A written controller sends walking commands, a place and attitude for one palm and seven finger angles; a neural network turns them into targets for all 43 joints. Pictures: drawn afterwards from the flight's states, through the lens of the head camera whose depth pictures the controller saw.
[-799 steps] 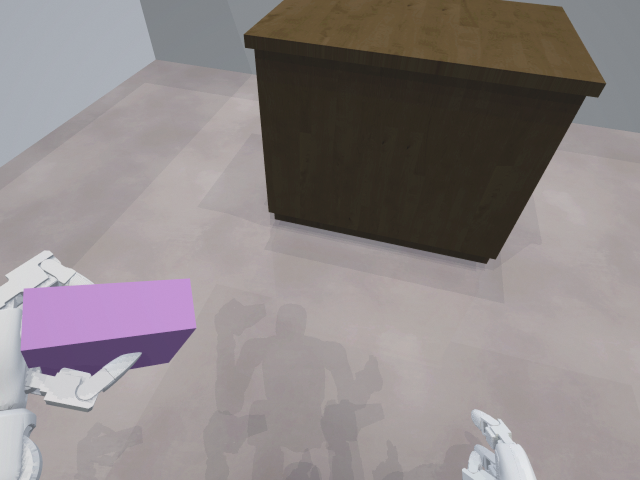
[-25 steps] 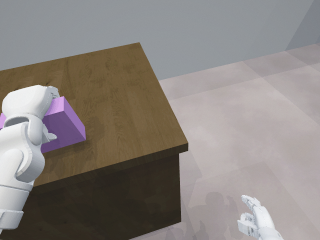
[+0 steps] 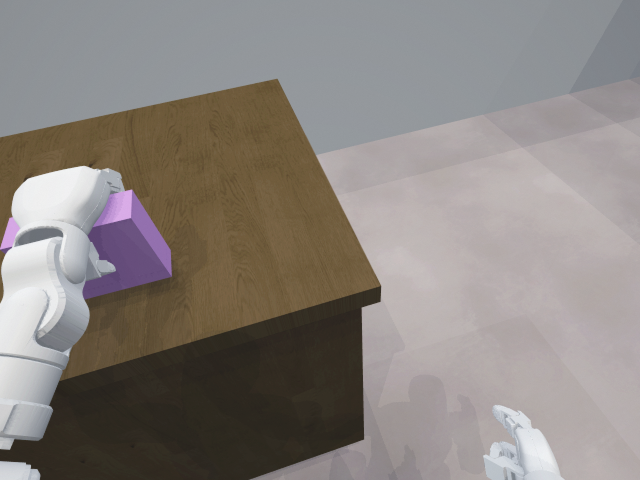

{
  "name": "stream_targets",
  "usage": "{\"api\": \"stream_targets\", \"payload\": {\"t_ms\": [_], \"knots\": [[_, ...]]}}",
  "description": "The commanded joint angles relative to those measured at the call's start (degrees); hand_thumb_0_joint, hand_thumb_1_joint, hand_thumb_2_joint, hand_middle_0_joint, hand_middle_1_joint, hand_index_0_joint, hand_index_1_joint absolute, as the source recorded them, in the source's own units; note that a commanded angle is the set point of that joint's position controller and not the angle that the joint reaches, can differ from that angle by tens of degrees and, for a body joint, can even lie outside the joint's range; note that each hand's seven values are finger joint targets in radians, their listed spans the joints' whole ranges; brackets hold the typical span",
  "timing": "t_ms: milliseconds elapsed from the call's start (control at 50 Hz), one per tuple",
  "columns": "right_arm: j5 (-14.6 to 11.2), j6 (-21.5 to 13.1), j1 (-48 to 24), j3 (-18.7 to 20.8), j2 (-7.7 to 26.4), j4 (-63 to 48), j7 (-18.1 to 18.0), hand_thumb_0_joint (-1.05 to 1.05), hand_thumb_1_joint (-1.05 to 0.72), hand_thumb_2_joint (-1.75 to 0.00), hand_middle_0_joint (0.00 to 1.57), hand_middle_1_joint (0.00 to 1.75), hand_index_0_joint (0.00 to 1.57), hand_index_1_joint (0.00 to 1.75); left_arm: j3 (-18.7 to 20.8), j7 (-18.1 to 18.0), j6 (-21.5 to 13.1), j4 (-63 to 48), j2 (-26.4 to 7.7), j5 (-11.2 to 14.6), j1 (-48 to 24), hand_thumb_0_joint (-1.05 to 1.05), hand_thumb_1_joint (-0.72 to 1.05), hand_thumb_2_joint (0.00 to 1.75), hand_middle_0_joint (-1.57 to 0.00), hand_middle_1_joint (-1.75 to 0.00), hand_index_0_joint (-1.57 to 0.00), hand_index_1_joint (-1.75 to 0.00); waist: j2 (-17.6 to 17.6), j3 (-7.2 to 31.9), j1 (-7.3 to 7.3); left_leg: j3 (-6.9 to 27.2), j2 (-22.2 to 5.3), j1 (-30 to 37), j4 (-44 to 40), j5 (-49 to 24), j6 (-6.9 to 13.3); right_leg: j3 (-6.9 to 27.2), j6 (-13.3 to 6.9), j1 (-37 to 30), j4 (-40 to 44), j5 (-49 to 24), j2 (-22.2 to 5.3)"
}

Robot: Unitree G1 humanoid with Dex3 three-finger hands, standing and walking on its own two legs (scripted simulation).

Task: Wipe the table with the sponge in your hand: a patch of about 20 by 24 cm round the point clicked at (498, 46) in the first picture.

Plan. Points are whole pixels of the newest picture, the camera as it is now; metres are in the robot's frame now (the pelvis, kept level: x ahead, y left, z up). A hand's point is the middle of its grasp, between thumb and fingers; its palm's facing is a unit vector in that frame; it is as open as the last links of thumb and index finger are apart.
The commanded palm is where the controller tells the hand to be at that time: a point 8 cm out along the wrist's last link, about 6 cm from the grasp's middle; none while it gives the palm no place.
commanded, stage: move the sponge above the wiping area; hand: left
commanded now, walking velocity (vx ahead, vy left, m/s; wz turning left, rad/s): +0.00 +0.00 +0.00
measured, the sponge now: (106, 259) +0.32 +0.33 +0.12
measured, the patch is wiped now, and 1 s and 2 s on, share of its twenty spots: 0.00 0.00 0.00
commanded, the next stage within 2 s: none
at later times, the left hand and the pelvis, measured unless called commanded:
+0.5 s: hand (73, 243) +0.30 +0.34 +0.17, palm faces +0.01 -0.02 -1.00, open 8.9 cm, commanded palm +0.27 +0.33 +0.25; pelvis +0.00 +0.01 +0.00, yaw +1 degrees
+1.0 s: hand (72, 247) +0.30 +0.33 +0.17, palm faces +0.00 -0.03 -1.00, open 8.9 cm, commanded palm +0.27 +0.33 +0.25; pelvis +0.00 +0.01 +0.00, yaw +0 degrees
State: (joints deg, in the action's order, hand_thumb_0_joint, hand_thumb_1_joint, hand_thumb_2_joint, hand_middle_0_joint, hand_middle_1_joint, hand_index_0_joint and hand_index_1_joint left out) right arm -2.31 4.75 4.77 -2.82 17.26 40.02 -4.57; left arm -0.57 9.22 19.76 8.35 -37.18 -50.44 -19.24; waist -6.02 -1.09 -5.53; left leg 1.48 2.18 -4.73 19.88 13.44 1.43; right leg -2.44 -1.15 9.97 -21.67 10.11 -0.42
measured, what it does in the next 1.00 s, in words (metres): stands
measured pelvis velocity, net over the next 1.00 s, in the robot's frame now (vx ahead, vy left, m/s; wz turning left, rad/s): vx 0.00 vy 0.01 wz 0.00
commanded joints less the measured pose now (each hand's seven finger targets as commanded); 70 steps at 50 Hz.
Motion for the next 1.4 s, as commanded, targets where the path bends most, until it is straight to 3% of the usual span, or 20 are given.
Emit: {"api": "stream_targets", "payload": {"t_ms": [0,20,100,120,200,320,360,480,580,660,760,840,940,1080,1100,1120,1200,1260,1320,1380], "knots": [[-0.1,-3.0,-11.5,2.2,5.7,-10.0,-0.1,0.0,-0.9,-0.9,0.2,0.3,0.2,0.3,8.8,-2.5,0.9,-12.9,-17.1,-1.6,-20.1,0.0,0.1,1.3,-1.2,-1.6,-1.2,-1.6,0.3,17.6,-0.77,0.1,0.6,-2.6,-2.1,-20.9,0.2,2.0,-2.9,-13.2,0.7,-10.9,1.2],[-0.2,-3.2,-11.5,1.8,5.2,-10.3,0.2,0.0,-0.9,-0.9,0.2,0.3,0.2,0.3,6.6,-2.3,1.1,-13.4,-14.4,-1.3,-20.0,0.0,0.1,1.3,-1.2,-1.6,-1.2,-1.6,1.7,17.4,-0.62,0.0,0.7,-2.7,-2.2,-21.5,0.2,1.3,-2.7,-13.5,0.3,-11.2,0.9],[-0.1,-2.3,-12.8,1.8,5.8,-10.4,0.4,0.0,-0.9,-0.9,0.2,0.3,0.2,0.3,10.3,-2.4,3.0,-13.5,-18.2,-1.8,-18.4,0.0,0.1,1.3,-1.2,-1.6,-1.2,-1.6,2.6,16.8,-1.95,0.1,0.5,-3.6,-2.6,-21.0,0.1,2.1,-2.9,-13.8,0.3,-11.0,1.1],[-0.1,-2.3,-12.4,1.4,5.3,-10.0,0.6,0.0,-0.9,-0.9,0.2,0.3,0.2,0.3,8.7,-2.4,3.4,-12.0,-16.4,-2.1,-18.8,0.0,0.1,1.3,-1.2,-1.6,-1.2,-1.6,4.5,16.4,-1.39,-0.4,0.6,-4.1,-2.5,-21.0,0.1,1.6,-2.7,-13.8,-0.1,-11.1,0.8],[0.0,-1.5,-13.8,1.6,5.6,-10.9,1.1,0.0,-0.9,-0.9,0.2,0.3,0.2,0.3,10.8,-1.8,4.9,-16.1,-18.5,-1.8,-16.9,0.0,0.1,1.3,-1.2,-1.6,-1.2,-1.6,0.9,18.3,-2.52,0.0,0.4,-3.1,-1.9,-24.8,0.0,2.7,-3.0,-14.7,-0.5,-13.9,1.1],[-0.3,-1.1,-13.3,0.8,5.3,-10.7,1.2,0.0,-0.9,-0.9,0.2,0.3,0.2,0.3,7.1,0.3,7.1,-13.8,-15.7,-1.8,-16.6,0.0,0.1,1.3,-1.2,-1.6,-1.2,-1.6,3.6,14.8,-0.91,-0.6,0.3,-4.3,-2.1,-21.0,0.2,1.7,-2.6,-12.5,-0.1,-11.3,0.8],[-0.3,-0.7,-13.2,1.1,6.0,-10.3,0.9,0.0,-0.9,-0.9,0.2,0.3,0.2,0.3,8.3,1.0,6.4,-14.0,-18.0,-2.2,-18.0,0.0,0.1,1.3,-1.2,-1.6,-1.2,-1.6,4.0,14.7,-0.57,-0.3,0.4,-3.7,-2.3,-19.6,0.3,1.7,-2.5,-12.0,0.6,-10.4,1.1],[-0.2,-2.2,-11.8,1.1,5.4,-10.2,-0.4,0.0,-0.9,-0.9,0.2,0.3,0.2,0.3,5.0,1.9,2.4,-15.5,-16.4,-2.6,-24.4,0.0,0.1,1.3,-1.2,-1.6,-1.2,-1.6,0.6,16.6,0.96,0.0,0.6,-0.5,-1.7,-19.6,0.5,1.2,-2.5,-10.4,1.6,-8.8,1.3],[0.1,-2.6,-10.7,1.1,5.4,-9.4,-0.7,0.0,-0.9,-0.9,0.2,0.3,0.2,0.3,8.7,0.3,-0.5,-11.9,-19.7,-3.1,-24.9,0.0,0.1,1.3,-1.2,-1.6,-1.2,-1.6,0.2,15.9,0.15,0.2,0.6,-2.1,-2.4,-19.2,0.0,1.2,-2.9,-11.4,1.8,-8.3,1.3],[0.4,-2.6,-11.2,1.4,5.1,-10.0,0.2,0.0,-0.9,-0.9,0.2,0.3,0.2,0.3,12.8,-1.6,-1.3,-15.6,-21.9,-1.9,-21.7,0.0,0.1,1.3,-1.2,-1.6,-1.2,-1.6,-2.7,19.9,-2.16,0.8,0.4,-2.0,-1.8,-26.2,-0.4,1.9,-3.3,-15.8,0.2,-13.5,1.0],[0.2,-1.5,-12.0,1.6,5.7,-10.6,1.4,0.0,-0.9,-0.9,0.2,0.3,0.2,0.3,12.6,-1.0,2.6,-14.1,-19.3,0.3,-11.9,0.0,0.1,1.3,-1.2,-1.6,-1.2,-1.6,1.7,17.3,-2.76,0.4,0.0,-4.6,-2.0,-25.2,-0.4,1.9,-2.7,-15.8,-0.5,-14.6,0.7],[-0.5,-0.9,-12.8,1.6,6.1,-11.1,1.5,0.0,-0.9,-0.9,0.2,0.3,0.2,0.3,9.0,1.2,6.0,-13.8,-16.2,0.8,-10.5,0.0,0.1,1.3,-1.2,-1.6,-1.2,-1.6,3.9,14.8,-1.44,-0.3,0.0,-5.0,-2.0,-21.9,0.0,1.6,-2.3,-13.4,-0.4,-12.9,0.8],[-0.6,-1.9,-11.8,1.4,6.2,-10.8,0.2,0.0,-0.9,-0.9,0.2,0.3,0.2,0.3,8.3,2.6,4.1,-14.5,-17.7,-0.5,-16.1,0.0,0.1,1.3,-1.2,-1.6,-1.2,-1.6,6.5,14.5,0.45,-0.1,0.2,-3.5,-1.8,-17.7,0.9,1.1,-2.0,-10.8,0.6,-8.7,1.1],[0.3,-3.9,-10.7,1.3,4.8,-9.8,-1.1,0.0,-0.9,-0.9,0.2,0.3,0.2,0.3,10.4,-1.8,-3.3,-18.0,-20.4,-2.4,-24.8,0.0,0.1,1.3,-1.2,-1.6,-1.2,-1.6,-2.5,18.3,-0.46,0.5,0.9,-0.6,-1.5,-20.3,0.2,1.7,-3.0,-12.0,1.2,-8.5,1.5],[0.2,-3.8,-11.0,1.4,5.2,-9.7,-0.9,0.0,-0.9,-0.9,0.2,0.3,0.2,0.3,13.8,-2.5,-2.6,-16.0,-23.7,-2.4,-23.6,0.0,0.1,1.3,-1.2,-1.6,-1.2,-1.6,-4.0,18.0,-1.31,0.8,0.8,-1.9,-1.6,-19.9,0.0,2.6,-3.6,-12.3,1.2,-8.0,1.6],[0.3,-3.9,-10.8,0.8,4.4,-9.2,-0.8,0.0,-0.9,-0.9,0.2,0.3,0.2,0.3,10.9,-2.9,-2.4,-13.6,-20.1,-2.5,-23.8,0.0,0.1,1.3,-1.2,-1.6,-1.2,-1.6,-1.8,17.3,-0.73,0.0,0.8,-2.7,-1.5,-20.1,-0.3,1.5,-3.3,-12.4,0.7,-8.4,1.1],[0.2,-2.3,-12.3,1.3,5.5,-9.1,0.2,0.0,-0.9,-0.9,0.2,0.3,0.2,0.3,13.4,-3.3,1.4,-9.8,-22.7,-1.7,-20.8,0.0,0.1,1.3,-1.2,-1.6,-1.2,-1.6,-3.1,16.9,-2.44,0.1,0.7,-5.0,-2.0,-21.2,-0.8,3.2,-3.7,-14.4,0.5,-11.5,1.1],[0.1,-1.3,-12.7,1.4,5.7,-9.9,1.0,0.0,-0.9,-0.9,0.2,0.3,0.2,0.3,10.6,-1.0,4.6,-9.9,-19.1,-0.2,-15.4,0.0,0.1,1.3,-1.2,-1.6,-1.2,-1.6,1.0,17.0,-2.41,-0.2,0.3,-5.3,-1.9,-22.6,-0.5,2.3,-2.8,-15.5,-0.3,-14.4,0.6],[-0.6,-0.7,-12.8,1.2,6.1,-10.9,1.1,0.0,-0.9,-0.9,0.2,0.3,0.2,0.3,7.2,2.6,7.1,-9.6,-16.0,0.3,-12.9,0.0,0.1,1.3,-1.2,-1.6,-1.2,-1.6,4.6,14.9,-0.96,-0.7,0.0,-5.9,-1.5,-20.7,0.1,1.6,-2.2,-13.5,-0.5,-13.6,0.4],[-0.6,-0.7,-12.9,1.5,6.5,-11.8,0.8,0.0,-0.9,-0.9,0.2,0.3,0.2,0.3,7.6,5.0,6.3,-13.6,-17.6,0.1,-12.4,0.0,0.1,1.3,-1.2,-1.6,-1.2,-1.6,5.8,15.2,-0.51,-0.4,0.3,-4.9,-1.3,-18.9,0.8,1.4,-1.8,-12.5,-0.4,-12.2,0.6]]}}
